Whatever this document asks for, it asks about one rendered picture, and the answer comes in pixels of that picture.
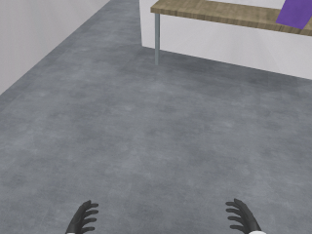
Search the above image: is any robot right hand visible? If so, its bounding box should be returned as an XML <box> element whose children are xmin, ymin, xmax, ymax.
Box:
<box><xmin>225</xmin><ymin>198</ymin><xmax>261</xmax><ymax>234</ymax></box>

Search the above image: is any carton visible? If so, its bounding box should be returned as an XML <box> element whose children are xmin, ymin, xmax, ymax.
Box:
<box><xmin>276</xmin><ymin>0</ymin><xmax>312</xmax><ymax>29</ymax></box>

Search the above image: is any robot left hand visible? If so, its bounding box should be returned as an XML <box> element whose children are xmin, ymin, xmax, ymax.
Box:
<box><xmin>65</xmin><ymin>200</ymin><xmax>98</xmax><ymax>234</ymax></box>

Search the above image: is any table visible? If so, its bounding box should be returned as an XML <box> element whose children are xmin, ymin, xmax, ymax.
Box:
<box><xmin>150</xmin><ymin>0</ymin><xmax>312</xmax><ymax>65</ymax></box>

